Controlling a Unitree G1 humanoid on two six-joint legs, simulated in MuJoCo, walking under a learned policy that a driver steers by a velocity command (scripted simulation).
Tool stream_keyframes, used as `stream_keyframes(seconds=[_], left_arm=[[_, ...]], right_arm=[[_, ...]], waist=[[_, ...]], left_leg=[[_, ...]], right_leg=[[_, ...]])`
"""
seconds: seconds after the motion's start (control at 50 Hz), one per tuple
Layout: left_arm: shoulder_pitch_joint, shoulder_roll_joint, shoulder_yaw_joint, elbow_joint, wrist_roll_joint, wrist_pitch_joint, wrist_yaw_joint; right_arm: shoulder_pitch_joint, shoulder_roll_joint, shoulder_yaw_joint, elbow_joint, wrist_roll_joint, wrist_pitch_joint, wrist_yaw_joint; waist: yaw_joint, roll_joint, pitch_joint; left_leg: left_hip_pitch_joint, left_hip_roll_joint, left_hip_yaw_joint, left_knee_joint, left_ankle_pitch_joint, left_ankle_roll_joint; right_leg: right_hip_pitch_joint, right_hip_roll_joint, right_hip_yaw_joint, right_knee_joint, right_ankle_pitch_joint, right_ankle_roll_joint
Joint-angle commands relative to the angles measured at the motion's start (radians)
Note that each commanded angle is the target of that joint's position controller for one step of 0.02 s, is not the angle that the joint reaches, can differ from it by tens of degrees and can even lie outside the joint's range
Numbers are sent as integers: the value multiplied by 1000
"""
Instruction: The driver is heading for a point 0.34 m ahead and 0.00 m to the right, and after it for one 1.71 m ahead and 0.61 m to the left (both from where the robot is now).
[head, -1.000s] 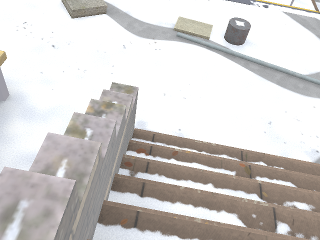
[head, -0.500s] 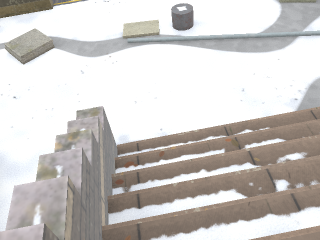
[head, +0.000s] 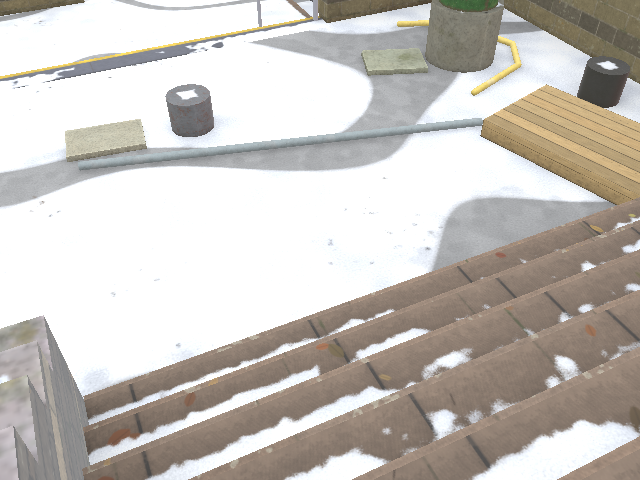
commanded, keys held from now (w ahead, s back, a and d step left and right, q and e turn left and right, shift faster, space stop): w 0.54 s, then w+q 0.04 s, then q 0.42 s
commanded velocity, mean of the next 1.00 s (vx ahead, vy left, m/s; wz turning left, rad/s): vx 0.37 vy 0.00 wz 0.09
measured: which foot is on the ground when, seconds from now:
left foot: down 0.00-0.46, up 0.48-0.96, down 0.98-1.00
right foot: up 0.00-0.44, down 0.46-0.98, up 1.00-1.00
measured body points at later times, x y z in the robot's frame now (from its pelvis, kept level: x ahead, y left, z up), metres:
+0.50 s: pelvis +0.25 -0.04 -0.13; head +0.28 -0.05 +0.32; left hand +0.48 +0.17 -0.21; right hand +0.12 -0.28 -0.26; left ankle -0.02 +0.11 -0.61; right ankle +0.35 -0.14 -0.87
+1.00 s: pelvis +0.47 +0.00 -0.29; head +0.48 +0.03 +0.16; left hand +0.48 +0.27 -0.44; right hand +0.66 -0.22 -0.38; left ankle +0.54 +0.10 -1.03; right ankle +0.36 -0.14 -0.84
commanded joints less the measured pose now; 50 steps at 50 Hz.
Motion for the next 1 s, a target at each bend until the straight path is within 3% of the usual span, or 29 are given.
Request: stream_keyframes(seconds=[0.02, 0.04, 0.06, 0.12, 0.14, 0.18, 0.2, 0.26, 0.34, 0.38, 0.42, 0.44, 0.46, 0.48, 0.5, 0.52, 0.54, 0.56, 0.58, 0.6, 0.62, 0.68, 0.72, 0.78, 0.88, 0.92, 0.96, 0.98, 1.0], left_arm=[[-68, 91, 24, -94, -32, -49, 14], [-139, 107, 29, -96, -25, -44, 13], [-113, 81, 19, -74, -19, -34, 1], [-72, 22, 14, -57, 8, -24, -26], [-73, 12, 15, -37, 35, -24, -27], [-130, 16, 18, -41, 55, -30, -38], [-179, 59, 31, -48, 40, -40, -48], [-344, -5, 7, -86, 74, -91, -87], [-417, -41, 5, -110, 25, -65, -126], [-409, -38, 3, -91, 18, -64, -113], [-300, 4, 20, -41, 7, -67, -86], [-101, 53, 43, 32, 4, -66, -75], [131, 108, 71, 112, 37, -73, -59], [336, 130, 57, 219, 59, -84, -60], [307, 130, 41, 215, 49, -92, -81], [272, 148, 63, 208, 10, -83, -92], [206, 147, 71, 227, -7, -79, -94], [26, 62, 44, 166, 11, -79, -100], [-49, 55, 40, 170, 35, -99, -97], [-88, 25, 30, 174, 35, -118, -99], [-102, -6, 15, 190, 33, -126, -95], [-80, 56, 27, 232, 76, -143, -58], [-64, 55, 35, 228, 31, -142, -9], [-57, 16, 5, 232, 29, -104, 46], [4, 57, 18, 207, 8, -61, 51], [15, 62, 26, 209, 9, -42, 58], [-31, 39, 18, 214, 14, -41, 54], [-40, 43, 16, 220, 15, -54, 42], [15, -14, 9, 175, 36, -68, 29]], right_arm=[[342, -130, -44, 108, 16, -41, 30], [295, -87, -31, 100, 6, -40, 26], [238, -44, -13, 100, 6, -35, 17], [132, -51, 2, 120, 6, -11, -37], [144, -77, -2, 145, -14, -13, -45], [229, -24, 10, 195, 6, -17, -64], [278, -32, 13, 205, 5, -23, -67], [322, -27, 22, 231, 17, -16, -95], [353, -16, 24, 245, 15, 26, -86], [344, -19, 18, 246, 14, 46, -98], [342, -60, 0, 260, 1, 59, -95], [290, -89, -9, 268, -6, 61, -86], [277, -68, -7, 287, 8, 38, -65], [285, -1, -5, 285, 8, 18, -52], [502, 46, 25, 289, 41, -3, -24], [443, -14, 25, 230, 58, -4, -10], [324, -30, 18, 184, 52, 6, -22], [229, -77, -1, 173, 44, 33, -54], [211, -25, 2, 185, 40, 53, -79], [231, -18, 2, 198, 14, 75, -94], [236, 10, -1, 184, -11, 78, -98], [277, -4, -10, 196, -15, 63, -76], [129, -27, -19, 145, -12, 45, -46], [-52, 17, -1, 48, -43, 52, -7], [-158, -8, 7, -38, -37, 110, 22], [-110, -14, 1, -18, -8, 102, 33], [115, -25, -21, 65, -3, 88, 36], [285, -78, -44, 120, -16, 89, 24], [263, -164, -35, 117, -36, 82, 27]], waist=[[-27, 273, 274], [-33, 141, 296], [-5, 105, 299], [65, 145, 263], [68, 127, 228], [34, 82, 201], [13, 77, 204], [-52, 62, 245], [-113, 92, 279], [-138, 125, 265], [-81, 119, 219], [25, 117, 155], [157, 39, 55], [185, -198, -8], [94, -356, -182], [119, -298, -277], [93, -200, -190], [36, 57, -40], [0, 21, 51], [-38, 58, 147], [-60, -3, 167], [-86, -62, 61], [-35, -54, 114], [-4, -57, 121], [74, -20, 169], [72, -27, 191], [-49, 29, 135], [-141, 130, 53], [-67, 455, 8]], left_leg=[[462, 423, -775, -369, 632, 171], [409, 379, -651, -335, 560, 153], [315, 324, -560, -315, 522, 136], [56, 238, -387, -414, 527, 105], [34, 229, -351, -367, 563, 107], [141, 210, -284, -301, 568, 99], [182, 200, -242, -300, 503, 88], [-79, 118, -99, -273, 384, 43], [7, 132, -106, -147, 367, 88], [161, 136, -115, -13, 419, 93], [286, 170, -166, 179, 641, 96], [195, 182, -179, 405, 675, 83], [56, 86, -124, 714, 642, 38], [-351, -76, -129, 1234, -316, -22], [-577, -48, -354, 1300, -377, -16], [-651, 2, -355, 1124, -243, -24], [-701, 64, -282, 1043, -98, -16], [-571, 95, -208, 872, 146, 5], [-553, 100, -265, 839, 263, 1], [-471, 113, -284, 702, 311, -11], [-415, 120, -287, 534, 313, -35], [-315, 109, -240, 433, 532, -59], [-416, 89, -289, 170, 833, -41], [-156, 28, -150, -109, 1177, -64], [-295, 93, -202, -232, 1001, -55], [-245, 127, -181, -301, 909, -31], [85, 66, -83, -416, 911, 6], [360, 58, -67, -430, 1139, 49], [637, 205, -264, -124, 1757, 171]], right_leg=[[-862, -17, 20, 362, -31, -17], [-860, -60, -10, 358, 85, -9], [-800, -104, -24, 357, 189, 8], [-543, -200, -94, 203, 507, 55], [-501, -212, -124, 219, 666, 50], [-568, -243, -102, 147, 797, 43], [-574, -231, -123, -14, 857, 29], [-198, -167, -259, -383, 1232, 22], [-121, -136, -276, -492, 1050, 23], [-148, -180, -241, -631, 1014, 50], [-66, -201, -212, -723, 903, 23], [155, -233, -213, -735, 911, -14], [474, -228, -262, -754, 1032, -41], [847, -341, -166, -522, 1423, -94], [1080, -466, -57, -184, 1522, -194], [1041, -534, 107, -352, 965, -298], [841, -551, 230, -522, 417, -323], [477, -504, 216, -700, 106, -267], [294, -551, 298, -676, 179, -282], [104, -496, 175, -655, 466, -239], [27, -436, 51, -624, 637, -205], [39, -416, -88, -524, 1099, -203], [70, -351, -191, -470, 800, -148], [-87, -259, -351, -378, 537, -89], [102, -384, -216, -155, 397, -84], [88, -417, -176, -33, 402, -67], [-14, -364, -264, 217, 458, -33], [-108, -254, -366, 555, 397, 15], [-512, -93, -405, 1082, -398, 124]])
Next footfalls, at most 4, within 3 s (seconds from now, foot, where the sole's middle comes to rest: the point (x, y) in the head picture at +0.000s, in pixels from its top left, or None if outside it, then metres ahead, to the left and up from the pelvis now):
0.46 right None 0.38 -0.14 -0.91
0.98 left None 0.57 0.10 -1.08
1.72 right None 0.62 -0.25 -0.94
2.04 left None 0.60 0.01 -1.08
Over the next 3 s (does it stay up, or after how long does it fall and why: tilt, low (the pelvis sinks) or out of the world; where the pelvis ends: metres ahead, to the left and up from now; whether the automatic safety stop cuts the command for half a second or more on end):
stays up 1.04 0.08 -0.58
